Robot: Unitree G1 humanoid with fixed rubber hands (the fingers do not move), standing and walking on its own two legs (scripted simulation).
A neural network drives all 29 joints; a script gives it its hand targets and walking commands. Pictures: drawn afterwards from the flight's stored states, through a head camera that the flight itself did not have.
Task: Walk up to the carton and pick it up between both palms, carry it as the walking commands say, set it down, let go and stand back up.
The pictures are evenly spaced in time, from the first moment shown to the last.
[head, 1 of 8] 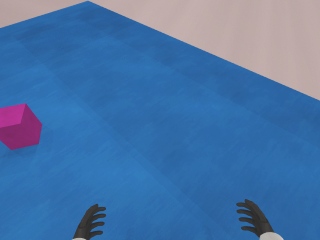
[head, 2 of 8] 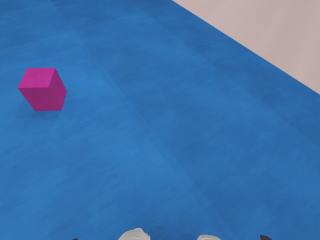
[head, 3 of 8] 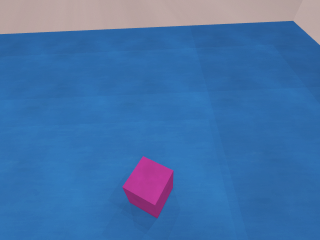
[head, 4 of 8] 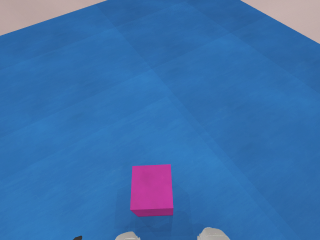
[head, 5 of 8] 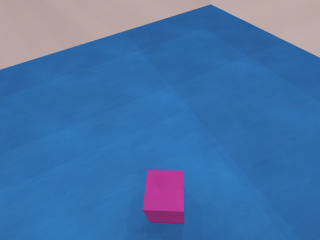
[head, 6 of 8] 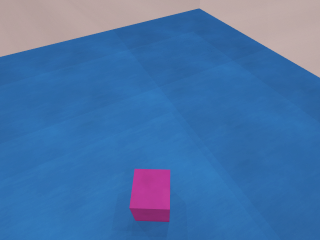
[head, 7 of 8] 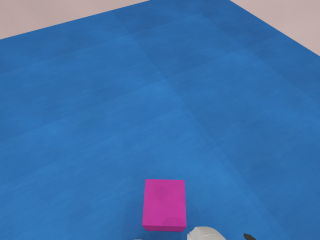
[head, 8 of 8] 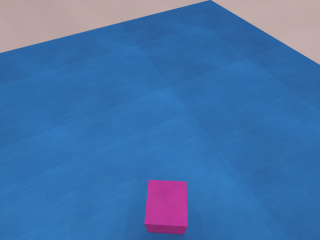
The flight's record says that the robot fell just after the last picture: no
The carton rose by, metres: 0.00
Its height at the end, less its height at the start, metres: +0.00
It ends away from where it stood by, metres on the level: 0.00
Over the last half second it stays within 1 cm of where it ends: yes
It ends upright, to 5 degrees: yes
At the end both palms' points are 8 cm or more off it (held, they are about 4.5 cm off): yes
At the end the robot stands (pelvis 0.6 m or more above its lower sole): yes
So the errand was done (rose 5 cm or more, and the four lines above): no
